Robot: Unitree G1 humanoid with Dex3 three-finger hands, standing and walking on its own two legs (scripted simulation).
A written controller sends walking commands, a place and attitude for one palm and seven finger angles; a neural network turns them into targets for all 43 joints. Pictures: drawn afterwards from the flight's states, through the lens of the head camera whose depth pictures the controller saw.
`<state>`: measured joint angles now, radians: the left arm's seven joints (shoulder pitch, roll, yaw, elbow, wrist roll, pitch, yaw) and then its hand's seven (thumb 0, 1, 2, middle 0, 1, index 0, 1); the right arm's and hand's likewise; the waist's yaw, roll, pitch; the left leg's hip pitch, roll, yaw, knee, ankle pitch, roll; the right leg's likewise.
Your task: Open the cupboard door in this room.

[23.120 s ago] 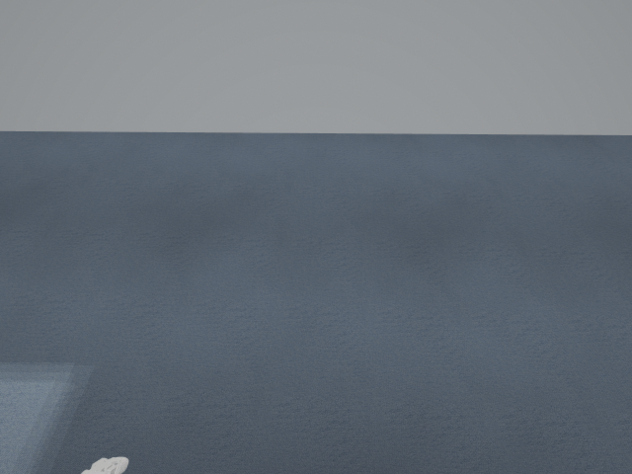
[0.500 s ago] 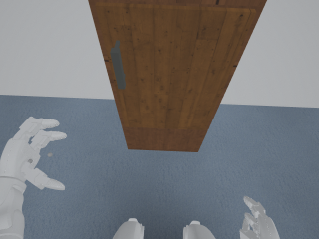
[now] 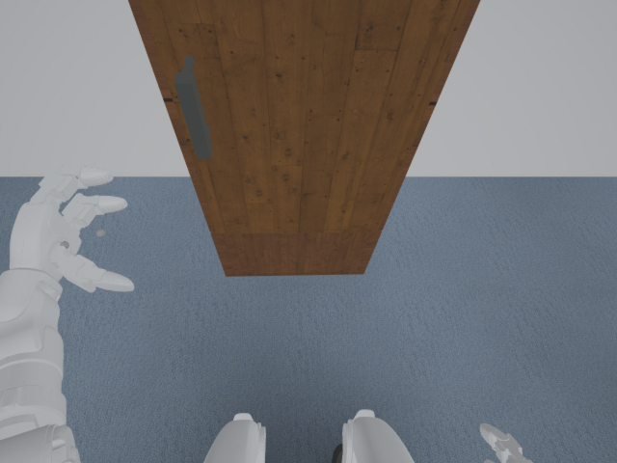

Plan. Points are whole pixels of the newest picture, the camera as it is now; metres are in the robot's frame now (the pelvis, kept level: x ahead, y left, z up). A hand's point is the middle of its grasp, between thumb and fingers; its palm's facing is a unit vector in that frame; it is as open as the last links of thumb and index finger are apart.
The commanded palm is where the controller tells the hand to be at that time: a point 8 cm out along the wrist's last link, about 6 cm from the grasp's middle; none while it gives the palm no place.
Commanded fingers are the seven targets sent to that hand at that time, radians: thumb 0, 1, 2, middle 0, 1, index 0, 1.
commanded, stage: move the hooked fingers beside the handle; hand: left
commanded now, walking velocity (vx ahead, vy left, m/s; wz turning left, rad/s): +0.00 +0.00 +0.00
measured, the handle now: (197, 110) +0.60 +0.18 +0.05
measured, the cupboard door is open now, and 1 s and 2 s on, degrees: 0 0 0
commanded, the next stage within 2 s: slide the fingers in behind the handle in 1.82 s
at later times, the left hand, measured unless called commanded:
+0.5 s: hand (125, 182) +0.46 +0.26 +0.05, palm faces +0.02 -1.00 -0.02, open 13.9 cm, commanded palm +0.45 +0.30 +0.05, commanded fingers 0.00 -0.50 0.30 -0.30 -1.20 -0.30 -1.20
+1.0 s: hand (152, 137) +0.55 +0.24 +0.05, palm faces +0.03 -1.00 -0.02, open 13.9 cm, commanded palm +0.54 +0.27 +0.04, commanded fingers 0.00 -0.50 0.30 -0.30 -1.20 -0.30 -1.20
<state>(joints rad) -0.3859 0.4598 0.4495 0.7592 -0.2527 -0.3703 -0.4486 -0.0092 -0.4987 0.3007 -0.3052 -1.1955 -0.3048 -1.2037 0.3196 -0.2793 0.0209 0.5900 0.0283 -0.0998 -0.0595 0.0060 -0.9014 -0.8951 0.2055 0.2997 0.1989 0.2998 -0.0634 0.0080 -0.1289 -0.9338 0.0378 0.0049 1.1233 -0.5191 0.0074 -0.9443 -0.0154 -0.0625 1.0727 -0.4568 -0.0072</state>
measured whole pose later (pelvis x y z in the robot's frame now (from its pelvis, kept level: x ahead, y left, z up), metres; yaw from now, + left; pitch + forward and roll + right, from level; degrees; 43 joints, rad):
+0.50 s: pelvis +0.00 +0.01 -0.01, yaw -1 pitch +23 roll -3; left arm -0.73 0.55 0.46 1.07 -0.15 -0.41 -0.40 -0.01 -0.50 0.30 -0.30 -1.20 -0.30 -1.20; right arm 0.33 -0.27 0.03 0.62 0.01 0.00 -0.04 0.00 -0.90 -0.89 0.21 0.30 0.20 0.30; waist -0.12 0.00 -0.12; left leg -1.04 0.04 0.00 1.18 -0.53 0.02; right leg -1.04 -0.01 -0.06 1.10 -0.45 0.01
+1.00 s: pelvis +0.00 +0.02 -0.02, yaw -2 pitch +28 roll -5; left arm -1.01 0.69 0.51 1.23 -0.05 -0.38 -0.32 -0.01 -0.50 0.30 -0.30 -1.20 -0.30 -1.20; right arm 0.38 -0.27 0.06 0.61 -0.03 0.07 -0.01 0.00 -0.90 -0.89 0.21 0.30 0.20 0.30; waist -0.22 0.03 -0.11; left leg -1.17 0.06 -0.01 1.23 -0.55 0.03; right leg -1.16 0.00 -0.07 1.12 -0.45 0.01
